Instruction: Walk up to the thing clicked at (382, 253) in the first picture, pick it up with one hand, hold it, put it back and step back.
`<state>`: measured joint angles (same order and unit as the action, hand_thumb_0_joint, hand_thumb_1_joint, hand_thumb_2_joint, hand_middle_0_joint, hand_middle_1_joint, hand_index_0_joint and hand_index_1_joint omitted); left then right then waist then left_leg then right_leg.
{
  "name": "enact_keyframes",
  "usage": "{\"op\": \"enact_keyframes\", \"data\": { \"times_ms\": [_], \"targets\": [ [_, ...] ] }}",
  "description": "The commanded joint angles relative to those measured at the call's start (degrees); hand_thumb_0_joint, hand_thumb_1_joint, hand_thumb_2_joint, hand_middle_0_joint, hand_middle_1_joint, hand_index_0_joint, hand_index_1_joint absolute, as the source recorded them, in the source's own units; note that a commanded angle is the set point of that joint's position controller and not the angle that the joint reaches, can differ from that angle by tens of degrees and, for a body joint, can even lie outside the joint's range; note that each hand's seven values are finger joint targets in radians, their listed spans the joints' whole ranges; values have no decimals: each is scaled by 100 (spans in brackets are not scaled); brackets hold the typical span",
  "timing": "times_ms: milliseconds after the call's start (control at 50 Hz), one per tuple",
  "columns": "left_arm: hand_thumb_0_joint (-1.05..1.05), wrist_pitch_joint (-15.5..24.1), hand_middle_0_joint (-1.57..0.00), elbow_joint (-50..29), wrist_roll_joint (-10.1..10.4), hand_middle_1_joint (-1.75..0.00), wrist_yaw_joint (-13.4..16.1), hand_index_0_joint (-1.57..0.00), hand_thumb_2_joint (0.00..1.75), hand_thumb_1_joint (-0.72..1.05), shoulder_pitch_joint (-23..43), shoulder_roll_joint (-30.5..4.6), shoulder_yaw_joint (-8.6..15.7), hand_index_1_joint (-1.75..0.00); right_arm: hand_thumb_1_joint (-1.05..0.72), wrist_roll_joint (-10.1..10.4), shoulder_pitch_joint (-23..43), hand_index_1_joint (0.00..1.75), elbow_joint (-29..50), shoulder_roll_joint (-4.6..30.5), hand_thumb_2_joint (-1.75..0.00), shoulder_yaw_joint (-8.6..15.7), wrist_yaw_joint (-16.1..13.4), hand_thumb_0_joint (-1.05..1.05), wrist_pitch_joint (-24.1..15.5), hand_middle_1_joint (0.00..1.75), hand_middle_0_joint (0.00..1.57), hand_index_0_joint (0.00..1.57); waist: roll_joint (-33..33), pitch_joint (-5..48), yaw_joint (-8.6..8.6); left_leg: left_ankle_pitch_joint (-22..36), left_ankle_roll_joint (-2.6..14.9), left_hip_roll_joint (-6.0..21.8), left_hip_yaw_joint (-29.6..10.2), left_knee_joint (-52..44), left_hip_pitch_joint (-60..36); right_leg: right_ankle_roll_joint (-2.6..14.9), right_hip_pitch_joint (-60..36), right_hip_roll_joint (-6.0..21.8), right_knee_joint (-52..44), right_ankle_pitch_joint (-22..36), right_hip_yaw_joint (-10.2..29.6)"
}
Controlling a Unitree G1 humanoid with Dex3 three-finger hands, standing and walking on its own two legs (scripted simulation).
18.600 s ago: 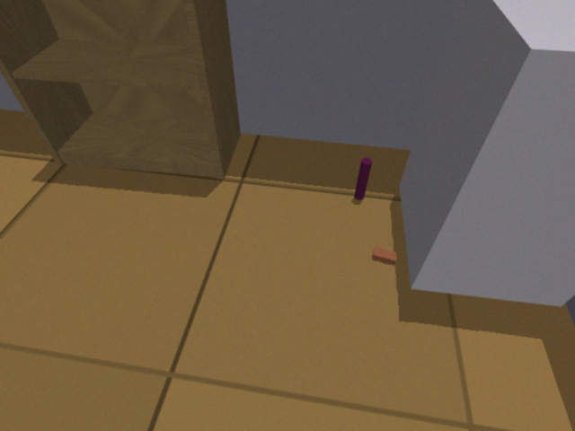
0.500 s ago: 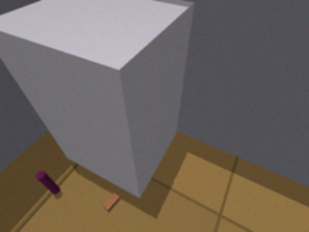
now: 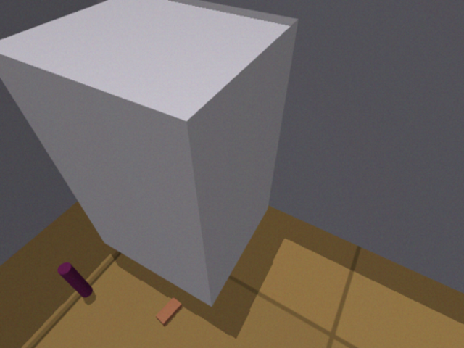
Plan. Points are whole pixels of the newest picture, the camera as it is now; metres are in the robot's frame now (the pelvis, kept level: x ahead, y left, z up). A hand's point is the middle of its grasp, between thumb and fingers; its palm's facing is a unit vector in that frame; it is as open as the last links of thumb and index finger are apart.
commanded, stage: stand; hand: left
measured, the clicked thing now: (169, 311) +0.44 +0.27 -0.77
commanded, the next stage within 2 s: walk up in 0.52 s
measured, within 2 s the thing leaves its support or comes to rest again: neither
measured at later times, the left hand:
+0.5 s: hand out of the picture +0.07 +0.26 -0.16, palm faces -0.02 -0.94 -0.34, open 7.4 cm
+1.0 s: hand out of the picture +0.05 +0.31 -0.18, palm faces -0.04 -0.93 -0.36, open 7.4 cm
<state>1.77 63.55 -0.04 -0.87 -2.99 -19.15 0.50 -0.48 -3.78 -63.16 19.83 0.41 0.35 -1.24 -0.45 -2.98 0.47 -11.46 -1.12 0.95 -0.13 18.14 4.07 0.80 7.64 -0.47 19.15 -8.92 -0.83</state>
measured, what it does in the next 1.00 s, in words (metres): walks backwards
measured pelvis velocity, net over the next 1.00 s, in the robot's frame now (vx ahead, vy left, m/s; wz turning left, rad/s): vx -0.10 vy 0.05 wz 0.00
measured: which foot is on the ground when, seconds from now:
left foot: down 0.00-1.00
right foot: down 0.00-0.84, up 0.86-1.00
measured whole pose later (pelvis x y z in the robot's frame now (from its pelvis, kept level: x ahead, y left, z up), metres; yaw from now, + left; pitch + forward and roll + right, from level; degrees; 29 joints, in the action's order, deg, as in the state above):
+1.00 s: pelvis -0.10 +0.05 -0.02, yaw +0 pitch -1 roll -1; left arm -4.0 51.5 -0.5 1.3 -0.6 -23.2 3.8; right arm -2.2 -8.4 -55.8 20.7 3.1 -0.7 2.3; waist -2.7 -11.6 2.0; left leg -17.3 2.0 -0.4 -0.5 35.9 17.6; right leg -0.2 28.7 -6.7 67.2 -29.6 8.4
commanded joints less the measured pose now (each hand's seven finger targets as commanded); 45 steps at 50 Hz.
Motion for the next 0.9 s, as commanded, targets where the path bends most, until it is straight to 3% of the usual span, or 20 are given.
{"op": "enact_keyframes", "data": {
  "times_ms": [0,20,240,320,480,500,540,580,620,660,680,700,740,760,780,800,820,840,860,880],
  "targets": [
    [0,94,-20,-243,4,-30,96,-20,90,90,222,-1277,254,-30,-90,11,255,30,248,1194,-90,212,-74,0,-131,30,20,20,263,494,-48,935,152,688,-459,-313,120,52,-257,754,-251,967,672],
    [0,88,-20,-218,0,-30,88,-20,90,90,221,-1256,242,-30,-90,5,306,30,237,1189,-90,207,-70,0,-123,30,20,20,298,405,-54,659,157,673,-461,-366,165,32,-156,739,-331,692,696],
    [0,73,-20,-146,-29,-30,102,-20,90,90,104,-1282,196,-30,-90,-5,260,30,145,1203,-90,215,-33,0,-95,30,20,20,29,453,-42,408,212,666,-497,-372,121,27,-4,743,-427,277,693],
    [0,78,-20,-143,-14,-30,107,-20,90,90,58,-1317,193,-30,-90,-1,187,30,107,1220,-90,212,-44,0,-99,30,20,20,95,647,-18,727,216,689,-492,-346,9,48,-125,775,-319,758,697],
    [0,59,-20,-111,-21,-30,126,-20,90,90,-30,-1275,147,-30,-90,-2,148,30,72,1214,-90,210,-50,0,-68,30,20,20,0,543,-43,774,206,669,-494,-361,137,37,-170,761,-301,687,613],
    [0,-31,-20,-220,62,-30,179,-20,90,90,1,-1586,403,-30,-90,68,269,30,56,1564,-90,285,-67,0,34,30,20,20,103,-207,-91,1928,286,586,-549,263,550,50,288,748,178,1924,694],
    [0,-81,-20,-378,89,-30,216,-20,90,90,-168,-1563,439,-30,-90,155,106,30,183,1413,-90,283,-87,0,89,30,20,20,45,374,-49,2412,309,536,-408,756,388,213,54,814,437,2574,598],
    [0,-134,-20,-575,85,-30,214,-20,90,90,-111,-1638,486,-30,-90,171,-7,30,343,1380,-90,320,-96,0,165,30,20,20,-146,846,-29,1995,291,317,-270,1415,327,504,35,1039,516,2868,775],
    [0,-203,-20,-825,52,-30,213,-20,90,90,157,-1741,525,-30,-90,133,-172,30,438,1325,-90,344,-104,0,244,30,20,20,-503,1006,21,1038,243,16,-133,2026,538,867,176,1472,482,2865,1188],
    [0,-264,-20,-1062,-34,-30,240,-20,90,90,421,-1796,534,-30,-90,81,-424,30,521,1268,-90,397,-100,0,337,30,20,20,-929,871,62,-1170,285,-281,-99,2952,785,1307,641,1996,383,2661,1531],
    [0,-282,-20,-1200,-98,-30,239,-20,90,90,531,-1826,551,-30,-90,44,-666,30,571,1264,-90,413,-80,0,380,30,20,20,-1148,824,129,-1869,343,-228,-242,3347,808,1403,938,2162,406,2425,1625],
    [0,-298,-20,-1272,-119,-30,239,-20,90,90,618,-1812,559,-30,-90,46,-750,30,615,1267,-90,443,-58,0,402,30,20,20,-1078,770,161,-2046,385,-170,-347,3489,774,1399,1177,2115,531,2210,1488],
    [0,-334,-20,-1391,-162,-30,260,-20,90,90,710,-1716,528,-30,-90,53,-829,30,697,1329,-90,511,-43,0,366,30,20,20,-962,770,232,-1535,385,-130,-272,2887,899,1104,1077,1791,951,1979,1241],
    [0,-365,-20,-1433,-157,-30,262,-20,90,90,694,-1694,520,-30,-90,22,-899,30,693,1310,-90,520,-46,0,331,30,20,20,-815,776,227,-1015,348,-137,-115,2150,855,895,983,1542,1274,1712,1083],
    [0,-411,-20,-1496,-115,-30,251,-20,90,90,706,-1635,507,-30,-90,-39,-983,30,684,1351,-90,531,-62,0,285,30,20,20,-422,676,291,81,351,58,-226,1210,844,615,1040,1173,1730,1143,891],
    [0,-456,-20,-1589,-58,-30,247,-20,90,90,562,-1351,467,-30,-90,-159,-797,30,772,1713,-90,619,-90,0,246,30,20,20,819,538,193,1418,653,892,-1502,450,841,269,1484,268,2817,77,559],
    [0,-495,-20,-1587,-49,-30,273,-20,90,90,347,-1179,480,-30,-90,-240,-473,30,961,2028,-90,686,-93,0,199,30,20,20,1270,411,4,2577,1109,1654,-2438,237,747,54,2078,-509,3726,-2424,566],
    [0,-517,-20,-1616,-93,-30,335,-20,90,90,220,-1281,527,-30,-90,-177,-419,30,1112,2344,-90,745,-96,0,183,30,20,20,1185,573,136,3003,1693,2180,-2778,261,1139,11,1866,-614,4513,-2987,1155],
    [0,-537,-20,-1538,-122,-30,366,-20,90,90,350,-1397,553,-30,-90,-182,-275,30,1166,2279,-90,742,-125,0,176,30,20,20,914,517,161,2725,1696,2127,-2760,196,1367,38,1807,-649,5021,-2923,1405],
    [0,-538,-20,-1529,-88,-30,366,-20,90,90,274,-1419,572,-30,-90,-189,-79,30,1213,2002,-90,684,-171,0,155,30,20,20,704,425,13,2743,1533,1824,-2217,404,1132,33,1974,-583,5283,-2565,1444]
  ]
}}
